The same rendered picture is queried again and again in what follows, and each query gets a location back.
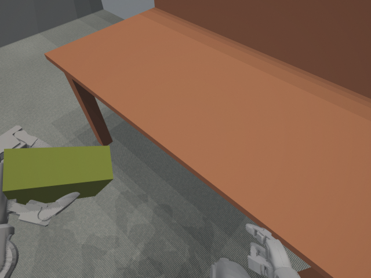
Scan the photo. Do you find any robot left hand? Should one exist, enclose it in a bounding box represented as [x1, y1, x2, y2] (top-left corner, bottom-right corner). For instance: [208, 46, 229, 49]
[0, 126, 80, 227]

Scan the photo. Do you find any robot right thigh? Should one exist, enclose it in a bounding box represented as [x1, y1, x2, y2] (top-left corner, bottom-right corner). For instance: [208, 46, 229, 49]
[210, 260, 250, 278]

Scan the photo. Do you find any sponge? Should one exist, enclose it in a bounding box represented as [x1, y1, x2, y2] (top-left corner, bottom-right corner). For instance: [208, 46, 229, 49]
[2, 145, 114, 205]

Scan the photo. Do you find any left robot forearm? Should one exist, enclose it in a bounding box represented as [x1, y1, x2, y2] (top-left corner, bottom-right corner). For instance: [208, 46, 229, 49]
[0, 224, 19, 278]

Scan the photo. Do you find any robot right hand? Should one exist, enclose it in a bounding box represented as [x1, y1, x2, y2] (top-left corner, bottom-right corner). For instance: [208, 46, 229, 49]
[245, 224, 292, 278]

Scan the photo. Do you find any table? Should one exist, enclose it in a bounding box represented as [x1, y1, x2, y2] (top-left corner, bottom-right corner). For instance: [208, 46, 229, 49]
[44, 0, 371, 278]

